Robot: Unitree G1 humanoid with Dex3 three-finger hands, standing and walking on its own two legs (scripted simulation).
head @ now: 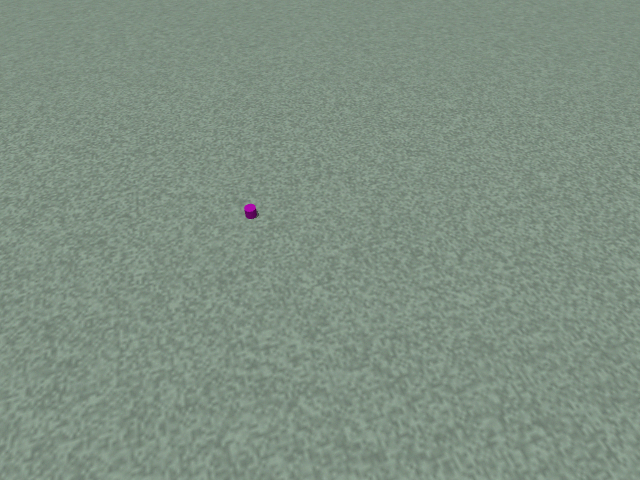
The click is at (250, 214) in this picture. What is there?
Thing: low tin
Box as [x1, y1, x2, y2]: [244, 204, 256, 218]
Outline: 247,204 244,207 246,217 253,218 256,215 255,206 253,204
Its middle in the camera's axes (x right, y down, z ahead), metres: -0.29 -0.13 +1.74
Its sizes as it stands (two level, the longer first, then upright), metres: 0.051 0.051 0.046
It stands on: the floor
